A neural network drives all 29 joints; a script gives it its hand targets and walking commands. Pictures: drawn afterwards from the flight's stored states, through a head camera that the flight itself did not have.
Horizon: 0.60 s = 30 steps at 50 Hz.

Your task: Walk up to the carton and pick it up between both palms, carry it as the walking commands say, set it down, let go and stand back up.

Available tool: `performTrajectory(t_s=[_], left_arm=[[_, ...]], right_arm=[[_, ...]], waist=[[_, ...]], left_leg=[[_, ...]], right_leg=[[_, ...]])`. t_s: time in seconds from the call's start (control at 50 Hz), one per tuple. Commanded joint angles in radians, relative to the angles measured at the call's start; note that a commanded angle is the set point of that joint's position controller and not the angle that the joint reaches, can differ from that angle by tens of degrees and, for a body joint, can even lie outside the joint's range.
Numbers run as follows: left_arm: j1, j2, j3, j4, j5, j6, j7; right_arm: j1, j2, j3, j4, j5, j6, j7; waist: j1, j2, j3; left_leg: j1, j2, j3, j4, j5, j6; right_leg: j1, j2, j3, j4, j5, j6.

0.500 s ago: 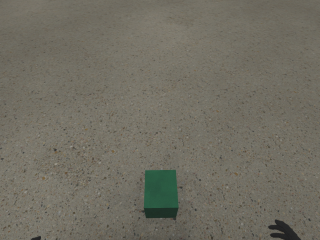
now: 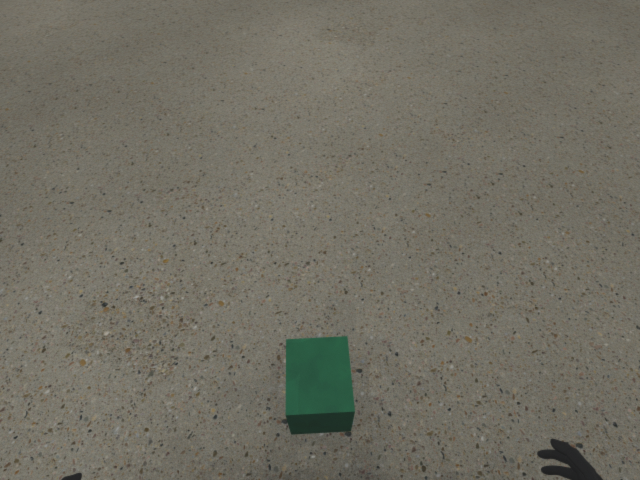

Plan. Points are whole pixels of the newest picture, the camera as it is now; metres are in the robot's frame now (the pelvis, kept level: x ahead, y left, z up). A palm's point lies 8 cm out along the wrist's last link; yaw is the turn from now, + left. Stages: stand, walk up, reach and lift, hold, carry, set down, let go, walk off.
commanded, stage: walk up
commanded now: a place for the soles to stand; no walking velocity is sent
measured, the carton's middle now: (318, 385) +0.45 +0.02 -0.66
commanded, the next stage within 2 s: reach and lift in 0.34 s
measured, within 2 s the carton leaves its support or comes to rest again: neither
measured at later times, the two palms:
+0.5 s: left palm out of the picture +0.11 +0.31 -0.07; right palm out of the picture +0.14 -0.32 -0.08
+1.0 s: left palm (140, 425) +0.22 +0.27 -0.14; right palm (515, 394) +0.26 -0.28 -0.13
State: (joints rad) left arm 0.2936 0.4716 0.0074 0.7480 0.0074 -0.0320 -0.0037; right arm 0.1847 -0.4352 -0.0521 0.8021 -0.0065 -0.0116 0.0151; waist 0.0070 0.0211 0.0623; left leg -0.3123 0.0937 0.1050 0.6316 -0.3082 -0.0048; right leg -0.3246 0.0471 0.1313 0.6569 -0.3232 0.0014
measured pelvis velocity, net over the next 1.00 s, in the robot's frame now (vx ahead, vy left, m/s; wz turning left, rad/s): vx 0.03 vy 0.00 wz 0.09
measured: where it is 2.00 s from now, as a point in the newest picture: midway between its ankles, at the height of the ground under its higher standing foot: outside the picture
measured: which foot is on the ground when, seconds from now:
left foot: down 0.00-1.00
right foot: down 0.00-1.00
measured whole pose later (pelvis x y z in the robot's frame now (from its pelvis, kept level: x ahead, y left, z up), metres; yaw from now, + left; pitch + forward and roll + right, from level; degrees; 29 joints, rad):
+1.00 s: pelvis +0.03 +0.00 -0.02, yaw +5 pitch +22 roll +1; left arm -0.05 0.29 0.05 0.59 0.00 0.02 0.00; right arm -0.05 -0.37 -0.17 0.62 -0.02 -0.03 0.03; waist -0.02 0.02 0.09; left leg -0.83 0.04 0.01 0.81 -0.26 -0.02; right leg -0.80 0.00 0.07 0.83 -0.33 0.03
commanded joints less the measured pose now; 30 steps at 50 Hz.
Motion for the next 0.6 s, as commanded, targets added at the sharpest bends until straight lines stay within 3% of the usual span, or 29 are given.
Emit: performTrajectory(t_s=[0.0,0.04,0.06,0.14,0.16,0.2,0.24,0.3,0.32,0.34,0.36,0.38,0.42,0.48,0.5,0.52,0.58], left_arm=[[-0.006,0.157,0.051,-0.007,0.005,0.004,0.006],[-0.023,0.164,0.053,-0.014,0.005,0.003,0.008],[-0.013,0.164,0.049,-0.013,0.002,0.0,0.007],[-0.03,0.164,0.05,-0.017,0.007,0.003,0.008],[-0.032,0.159,0.05,-0.014,0.005,0.004,0.007],[-0.02,0.158,0.051,-0.009,0.004,0.002,0.006],[0.003,0.162,0.056,-0.006,0.004,0.005,0.007],[0.007,0.164,0.056,-0.006,0.005,0.007,0.006],[-0.001,0.166,0.057,-0.013,0.005,0.005,0.004],[-0.295,0.013,0.128,-0.364,0.039,0.046,-0.047],[-0.335,0.026,0.17,-0.36,0.074,0.079,-0.049],[-0.318,0.021,0.191,-0.341,0.077,0.091,-0.054],[-0.27,0.038,0.197,-0.317,0.098,0.102,-0.063],[-0.238,0.074,0.227,-0.292,0.113,0.144,-0.064],[-0.218,0.049,0.219,-0.266,0.118,0.158,-0.063],[-0.212,0.037,0.225,-0.265,0.114,0.153,-0.062],[-0.287,-0.008,0.194,-0.284,0.076,0.151,-0.057]], right_arm=[[-0.083,-0.21,-0.058,-0.035,0.005,0.001,-0.005],[-0.086,-0.2,-0.052,-0.033,0.006,0.001,-0.005],[-0.087,-0.197,-0.053,-0.029,0.01,0.001,-0.005],[-0.083,-0.204,-0.057,-0.029,0.004,0.0,-0.004],[-0.084,-0.206,-0.056,-0.026,0.005,-0.001,-0.004],[-0.073,-0.214,-0.058,-0.023,0.002,-0.001,-0.003],[-0.08,-0.22,-0.059,-0.03,0.002,0.0,-0.004],[-0.094,-0.214,-0.058,-0.035,0.005,0.0,-0.005],[-0.097,-0.206,-0.056,-0.039,0.003,0.001,-0.004],[-0.164,-0.018,-0.09,-0.365,-0.016,0.019,0.026],[-0.14,-0.066,-0.137,-0.281,-0.072,0.052,0.035],[-0.14,-0.066,-0.14,-0.277,-0.092,0.068,0.038],[-0.095,-0.061,-0.149,-0.271,-0.105,0.073,0.03],[-0.093,-0.08,-0.18,-0.316,-0.087,0.09,0.025],[-0.079,-0.061,-0.19,-0.282,-0.082,0.102,0.025],[-0.095,-0.047,-0.181,-0.296,-0.074,0.095,0.029],[-0.153,0.004,-0.175,-0.287,-0.023,0.098,0.039]], waist=[[-0.026,0.016,-0.069],[-0.03,-0.012,-0.043],[-0.031,0.002,-0.056],[-0.036,-0.005,-0.049],[-0.032,-0.013,-0.035],[-0.032,0.046,-0.06],[-0.023,0.029,-0.058],[-0.022,0.02,-0.048],[-0.025,0.013,-0.047],[-0.014,-0.015,0.093],[-0.047,-0.024,0.122],[-0.049,-0.059,0.108],[-0.051,-0.083,0.114],[-0.056,-0.115,0.089],[-0.069,-0.068,0.083],[-0.046,-0.088,0.082],[-0.068,-0.023,0.079]], left_leg=[[0.145,0.099,-0.116,-0.123,-0.014,0.101],[0.143,0.07,-0.102,-0.104,-0.012,0.087],[0.16,0.066,-0.092,-0.091,-0.009,0.085],[0.159,0.072,-0.108,-0.116,-0.043,0.086],[0.145,0.087,-0.113,-0.133,-0.068,0.094],[0.157,0.096,-0.119,-0.145,-0.038,0.098],[0.129,0.121,-0.126,-0.155,-0.032,0.118],[0.113,0.11,-0.114,-0.135,-0.048,0.11],[0.11,0.096,-0.105,-0.126,-0.066,0.103],[-0.027,-0.125,-0.072,-0.055,-0.109,-0.02],[0.07,-0.158,-0.017,-0.082,-0.131,-0.046],[0.166,-0.177,-0.005,-0.071,-0.105,-0.041],[0.317,-0.184,0.009,-0.023,-0.046,-0.051],[0.325,-0.176,0.0,-0.021,-0.043,-0.049],[0.307,-0.166,-0.007,-0.046,-0.034,-0.048],[0.271,-0.162,-0.016,-0.039,-0.02,-0.044],[0.149,-0.134,-0.042,-0.024,-0.004,-0.036]], right_leg=[[-0.101,-0.06,0.074,-0.068,0.203,-0.082],[-0.122,-0.071,0.106,-0.089,0.241,-0.09],[-0.132,-0.078,0.113,-0.096,0.234,-0.088],[-0.152,-0.073,0.112,-0.099,0.203,-0.088],[-0.148,-0.066,0.088,-0.086,0.207,-0.081],[-0.129,-0.056,0.071,-0.062,0.212,-0.071],[-0.097,-0.042,0.043,-0.033,0.208,-0.07],[-0.102,-0.051,0.053,-0.052,0.213,-0.077],[-0.113,-0.059,0.08,-0.064,0.197,-0.083],[-0.23,-0.002,-0.128,-0.153,-0.123,0.0],[-0.286,-0.011,-0.173,-0.22,-0.268,0.015],[-0.308,-0.028,-0.17,-0.275,-0.302,0.015],[-0.366,-0.048,-0.166,-0.311,-0.307,0.005],[-0.334,-0.046,-0.174,-0.292,-0.235,0.017],[-0.304,-0.037,-0.182,-0.281,-0.202,0.009],[-0.282,-0.033,-0.181,-0.271,-0.182,0.014],[-0.264,-0.003,-0.182,-0.192,-0.111,0.017]])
